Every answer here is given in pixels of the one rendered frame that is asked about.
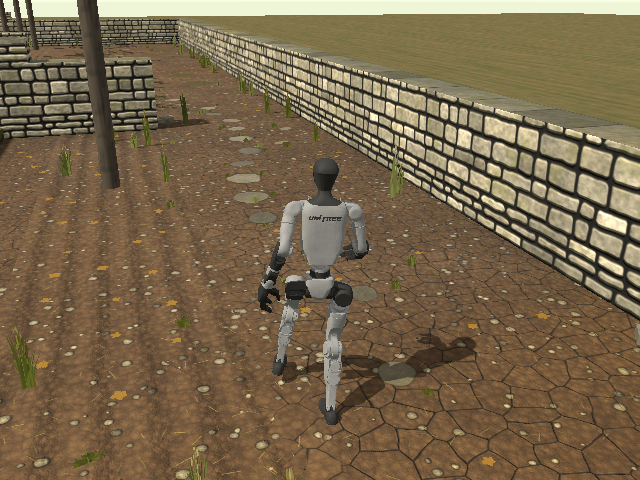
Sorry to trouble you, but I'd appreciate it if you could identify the robot right forearm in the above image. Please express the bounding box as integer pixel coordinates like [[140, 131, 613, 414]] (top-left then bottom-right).
[[354, 240, 369, 257]]

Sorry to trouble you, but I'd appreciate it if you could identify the robot left upper arm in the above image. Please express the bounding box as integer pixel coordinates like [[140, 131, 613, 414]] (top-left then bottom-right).
[[277, 200, 304, 258]]

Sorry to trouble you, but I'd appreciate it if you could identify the left robot hand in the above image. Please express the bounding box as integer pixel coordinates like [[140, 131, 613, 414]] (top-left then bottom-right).
[[258, 281, 280, 313]]

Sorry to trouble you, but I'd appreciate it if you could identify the robot left forearm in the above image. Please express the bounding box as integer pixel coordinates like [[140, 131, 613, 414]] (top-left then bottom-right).
[[261, 241, 286, 289]]

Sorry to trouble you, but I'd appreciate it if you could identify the right robot hand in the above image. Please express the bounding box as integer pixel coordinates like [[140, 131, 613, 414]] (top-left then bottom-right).
[[340, 244, 364, 261]]

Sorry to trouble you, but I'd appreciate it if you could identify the robot right upper arm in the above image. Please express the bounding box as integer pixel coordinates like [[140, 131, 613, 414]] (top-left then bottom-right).
[[344, 202, 368, 254]]

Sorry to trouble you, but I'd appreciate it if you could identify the left robot thigh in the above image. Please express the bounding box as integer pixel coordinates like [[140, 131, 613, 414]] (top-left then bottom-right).
[[285, 275, 306, 324]]

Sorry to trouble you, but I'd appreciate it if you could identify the humanoid robot head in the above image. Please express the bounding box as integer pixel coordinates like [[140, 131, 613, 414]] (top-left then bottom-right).
[[307, 158, 342, 206]]

